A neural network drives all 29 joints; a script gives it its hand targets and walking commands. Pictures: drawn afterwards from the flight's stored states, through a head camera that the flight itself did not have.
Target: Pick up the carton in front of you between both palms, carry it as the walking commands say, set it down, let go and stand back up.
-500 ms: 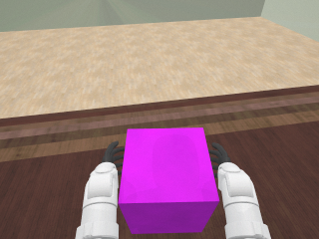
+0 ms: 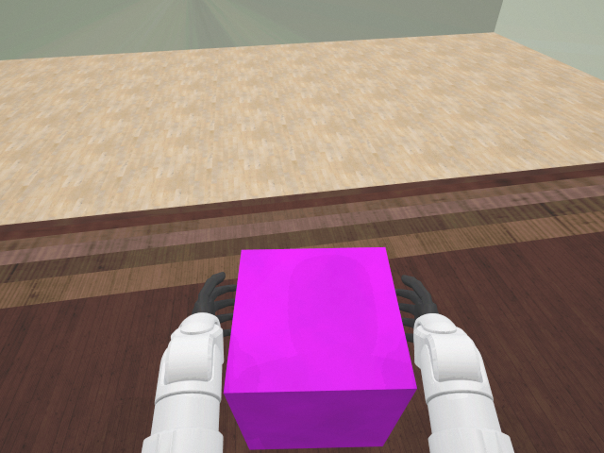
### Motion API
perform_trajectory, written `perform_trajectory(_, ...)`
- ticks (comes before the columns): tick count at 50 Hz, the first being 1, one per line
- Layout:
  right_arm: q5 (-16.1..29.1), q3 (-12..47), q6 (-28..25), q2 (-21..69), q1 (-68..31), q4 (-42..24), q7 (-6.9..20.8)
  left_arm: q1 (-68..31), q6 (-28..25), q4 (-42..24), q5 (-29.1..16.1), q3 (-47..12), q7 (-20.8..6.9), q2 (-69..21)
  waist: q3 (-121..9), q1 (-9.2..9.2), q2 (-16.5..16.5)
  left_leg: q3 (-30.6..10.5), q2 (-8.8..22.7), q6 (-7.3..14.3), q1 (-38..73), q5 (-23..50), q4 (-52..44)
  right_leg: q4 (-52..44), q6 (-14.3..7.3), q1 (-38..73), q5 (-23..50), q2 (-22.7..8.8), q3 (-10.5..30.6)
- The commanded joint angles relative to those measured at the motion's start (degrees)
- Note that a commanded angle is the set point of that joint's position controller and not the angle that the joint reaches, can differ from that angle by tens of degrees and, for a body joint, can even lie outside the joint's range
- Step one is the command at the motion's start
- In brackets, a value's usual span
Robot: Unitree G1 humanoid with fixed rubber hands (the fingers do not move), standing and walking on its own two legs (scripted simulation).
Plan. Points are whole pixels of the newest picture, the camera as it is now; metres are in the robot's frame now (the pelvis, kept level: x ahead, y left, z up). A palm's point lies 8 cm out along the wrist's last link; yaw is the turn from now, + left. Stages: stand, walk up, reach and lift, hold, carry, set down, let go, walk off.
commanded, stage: hold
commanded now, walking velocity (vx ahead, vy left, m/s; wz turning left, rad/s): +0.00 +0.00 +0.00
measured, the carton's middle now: (314, 352) +0.29 +0.00 -0.03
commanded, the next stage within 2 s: carry in 0.14 s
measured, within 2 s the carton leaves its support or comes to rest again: neither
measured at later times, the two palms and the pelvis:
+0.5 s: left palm (200, 277) +0.35 +0.17 +0.08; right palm (407, 281) +0.34 -0.13 +0.07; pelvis +0.07 +0.02 +0.00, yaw -1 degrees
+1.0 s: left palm (204, 179) +0.62 +0.21 +0.07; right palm (354, 181) +0.60 -0.09 +0.07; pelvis +0.33 +0.07 -0.01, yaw -1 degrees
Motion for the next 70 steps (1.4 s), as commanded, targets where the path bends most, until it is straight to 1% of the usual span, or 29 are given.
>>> perform_trajectory(1, 16.3, 30.0, -3.2, 52.6, -29.8, -4.2, 14.2, -25.0, -0.8, -0.2, -15.9, -30.3, -15.1, -53.8, -12.3, -0.04, 0.1, 3.8, -4.0, -0.3, 0.5, 11.2, -2.6, -1.9, 0.3, 3.8, 10.4, 4.0, -3.5)
perform_trajectory(6, 16.3, 30.0, -3.2, 52.6, -29.9, -4.3, 14.3, -25.1, -0.8, -0.2, -15.9, -30.3, -15.1, -53.9, -12.1, -0.07, 0.1, 3.9, -4.0, -0.2, 0.2, 10.5, -2.6, -1.9, 0.3, 3.6, 9.8, 4.0, -3.6)
perform_trajectory(7, 16.7, 30.2, -3.2, 52.5, -30.3, -4.2, 14.1, -25.7, -0.7, -0.4, -16.3, -31.3, -15.0, -54.2, -10.6, 0.04, -1.6, 2.6, 5.9, 0.7, -7.0, 0.8, 2.5, 3.1, -0.4, -4.1, 0.3, -6.4, -2.2)
perform_trajectory(10, 19.0, 33.6, -2.9, 53.5, -32.2, -8.5, 13.8, -26.3, -0.3, -4.0, -18.2, -34.1, -14.3, -54.7, -9.3, 0.2, -2.7, 2.1, 3.4, 1.2, -15.2, -27.5, 2.9, -2.3, -1.8, -10.8, -32.4, -6.7, 2.5)
perform_trajectory(13, 22.5, 38.9, -0.8, 53.1, -32.1, -14.1, 12.8, -24.7, 1.7, -9.7, -21.0, -38.8, -12.9, -54.1, -13.8, 0.46, -7.6, 9.5, 0.9, 0.2, -15.7, -12.7, 13.1, -4.1, -4.8, -9.1, -26.6, -11.5, 6.7)
perform_trajectory(16, 25.8, 42.9, 3.5, 51.3, -31.7, -19.8, 11.8, -24.4, 6.2, -16.7, -24.0, -43.3, -11.2, -51.6, -16.0, 0.45, -6.0, 10.4, 1.4, 1.2, -10.5, -14.0, 5.2, -0.4, -4.8, -13.6, -27.4, -10.2, 1.7)
perform_trajectory(19, 27.7, 43.9, 8.9, 48.4, -28.7, -22.3, 10.6, -26.8, 11.8, -21.3, -27.5, -46.6, -10.6, -49.4, -11.3, -1.5, 14.9, -16.0, 18.8, 8.5, 1.3, -23.9, -9.5, 23.4, 0.3, -34.1, -18.5, -2.2, -13.2)
perform_trajectory(20, 27.7, 43.9, 10.6, 47.6, -27.8, -23.6, 9.9, -27.5, 13.6, -22.9, -29.2, -47.8, -10.6, -49.3, -8.9, -1.89, 14.7, -19.5, 21.3, 11.4, 2.3, -15.4, -9.5, 22.4, -0.3, -38.0, -19.9, -3.7, -12.9)
perform_trajectory(23, 29.9, 45.5, 14.8, 47.3, -27.0, -30.7, 8.4, -25.1, 17.4, -26.2, -33.7, -49.9, -10.6, -50.1, -14.4, -1.67, 8.7, -7.4, 17.5, 9.6, 3.7, 1.9, -4.5, 14.2, -0.7, -30.1, -13.8, -2.0, -15.0)
perform_trajectory(26, 31.6, 46.9, 18.3, 48.4, -22.2, -34.6, 8.5, -18.8, 20.4, -29.4, -34.1, -49.7, -9.9, -50.8, -20.4, -0.5, 6.7, 6.1, 11.3, 5.3, -7.9, -0.1, 4.8, 0.6, -1.0, -4.4, -1.8, -1.0, -18.0)
perform_trajectory(27, 31.9, 46.8, 19.3, 48.4, -20.9, -35.0, 8.7, -16.3, 21.5, -30.1, -33.5, -49.2, -9.7, -50.5, -22.7, 0.46, 2.4, 9.4, 9.6, 3.7, -18.5, -3.4, 12.3, -0.8, -2.1, 9.1, -3.4, -6.2, -11.8)
perform_trajectory(28, 32.6, 47.2, 20.6, 48.1, -21.2, -36.7, 9.3, -13.6, 22.2, -30.7, -32.0, -48.4, -9.3, -49.0, -23.0, 1.38, -11.3, 15.3, 5.5, 1.0, -32.6, -11.3, 26.7, -4.8, -7.3, 17.5, -11.3, -19.4, 7.8)
perform_trajectory(29, 33.6, 47.7, 21.7, 47.9, -23.0, -38.1, 9.9, -12.9, 22.6, -31.0, -30.4, -47.3, -8.8, -48.3, -18.6, 1.74, -16.4, 14.4, 3.2, 1.2, -44.5, -20.3, 31.8, -6.4, -13.6, 19.6, -7.0, -26.9, 20.0)
perform_trajectory(30, 34.1, 48.0, 22.4, 48.2, -24.1, -38.3, 10.4, -14.1, 23.4, -32.4, -30.4, -47.3, -8.6, -50.6, -15.6, 1.65, -11.7, 11.1, 6.2, 2.2, -47.3, -22.3, 35.8, -6.2, -15.5, 17.0, -1.3, -28.3, 19.9)
perform_trajectory(32, 35.8, 48.0, 23.3, 49.0, -24.0, -39.0, 10.8, -16.5, 24.6, -36.5, -32.0, -47.9, -8.4, -51.5, -15.6, 1.51, -4.5, 10.6, 8.0, 2.3, -46.1, -19.6, 34.2, -7.1, -12.8, 14.3, 1.1, -25.6, 11.5)
perform_trajectory(39, 33.4, 45.3, 25.5, 46.7, -21.8, -38.6, 8.3, -18.8, 28.0, -37.5, -35.8, -48.8, -9.2, -47.8, -14.4, 0.97, -9.7, 20.5, 3.2, 0.8, -23.5, 0.5, 10.4, -5.2, -6.3, 0.8, 6.9, -16.2, -10.9)
perform_trajectory(42, 32.5, 43.7, 26.3, 45.5, -20.8, -36.6, 8.1, -19.8, 29.1, -36.8, -35.9, -48.3, -9.5, -46.1, -18.9, -0.68, -4.5, 23.4, 2.1, 2.2, 2.6, 0.7, 7.4, 12.7, -2.6, -12.2, 11.3, -12.1, -18.6)
perform_trajectory(43, 31.8, 42.9, 26.5, 44.7, -20.4, -35.7, 8.0, -20.9, 29.6, -36.7, -35.8, -48.1, -9.7, -45.0, -20.6, -2.26, 4.3, 6.1, 13.2, 4.5, 9.5, -10.1, -0.1, 27.3, 0.1, -20.7, 2.2, -8.3, -20.3)
perform_trajectory(44, 30.7, 42.2, 26.5, 44.6, -21.1, -34.0, 7.9, -23.5, 30.3, -37.3, -36.5, -48.5, -9.9, -45.6, -21.2, -2.23, 17.5, -19.8, 26.3, 12.4, 16.3, -12.9, -7.9, 42.0, 1.6, -35.2, -16.1, -1.4, -18.2)
perform_trajectory(45, 31.4, 42.2, 26.5, 45.9, -22.2, -34.9, 7.9, -24.2, 30.3, -36.2, -36.9, -48.6, -10.2, -46.9, -20.8, -1.72, 13.4, -22.3, 28.4, 15.0, 15.5, -8.3, -7.8, 50.0, -0.4, -40.1, -18.6, -5.0, -10.6)
perform_trajectory(48, 33.1, 44.6, 25.7, 51.8, -26.0, -37.7, 8.4, -24.1, 29.0, -35.8, -36.6, -48.4, -10.7, -51.0, -19.7, -1.38, 1.7, -7.5, 23.9, 11.0, 8.9, 5.2, -6.7, 47.6, -2.5, -39.5, -10.3, -10.2, -7.9)
perform_trajectory(52, 35.2, 46.5, 24.6, 53.6, -25.6, -40.4, 9.6, -19.3, 26.7, -36.1, -33.6, -48.5, -9.4, -53.9, -20.1, -1.31, 5.3, 4.5, 19.3, 8.4, 8.8, 14.1, -7.6, 35.8, -1.5, -36.5, -4.3, -7.6, -12.1)
perform_trajectory(61, 34.5, 46.7, 24.4, 49.4, -19.6, -39.5, 11.0, -15.6, 26.4, -37.4, -32.0, -49.2, -8.7, -52.0, -11.2, -1.41, 9.3, 16.2, 14.7, 7.0, 7.4, 29.0, -4.7, 11.8, -2.7, -29.7, 7.8, -3.2, -20.9)
perform_trajectory(64, 34.3, 47.2, 24.2, 47.7, -22.5, -40.9, 10.4, -18.2, 26.2, -37.7, -33.6, -49.9, -9.2, -50.6, -15.8, 0.34, 9.0, 21.9, 12.5, 4.4, 4.0, 38.3, 11.3, 8.6, -4.2, -12.2, 6.1, 1.2, -24.6)
perform_trajectory(65, 34.2, 47.4, 24.1, 46.6, -24.0, -41.2, 10.2, -18.8, 26.1, -37.5, -33.9, -49.6, -9.3, -49.6, -19.6, 2.05, 5.9, 22.2, 10.5, 3.1, -2.2, 30.9, 21.5, 8.4, -4.2, -0.9, 2.3, 0.2, -23.0)
perform_trajectory(66, 33.9, 47.4, 24.2, 45.4, -25.8, -41.0, 10.0, -19.3, 26.2, -36.9, -33.8, -49.0, -9.3, -48.1, -22.9, 3.65, -3.2, 21.2, 8.0, 1.8, -12.1, 14.4, 36.9, 5.1, -6.0, 7.8, -8.2, -11.7, -4.7)
perform_trajectory(67, 34.3, 48.0, 24.5, 45.3, -27.8, -40.8, 9.6, -20.3, 25.8, -34.2, -33.5, -48.4, -9.5, -46.8, -25.8, 3.84, -19.3, 16.5, -1.1, 0.1, -30.7, -14.1, 52.5, -3.2, -15.5, 18.3, -9.7, -24.7, 23.5)
perform_trajectory(68, 34.0, 47.8, 24.1, 45.3, -28.5, -38.9, 9.2, -22.1, 25.8, -34.2, -35.0, -49.0, -9.7, -47.2, -24.2, 2.82, -13.7, 8.8, 1.7, 2.2, -36.5, -16.9, 60.4, -3.9, -16.7, 18.1, -3.2, -25.4, 22.1)
perform_trajectory(70, 33.7, 47.2, 23.1, 46.5, -32.1, -37.6, 8.7, -27.6, 24.9, -34.3, -36.7, -50.6, -9.7, -48.8, -23.1, 2.98, -4.5, 7.0, 5.5, 4.2, -38.3, -13.4, 60.4, 0.1, -14.2, 12.3, 10.4, -21.9, 11.1)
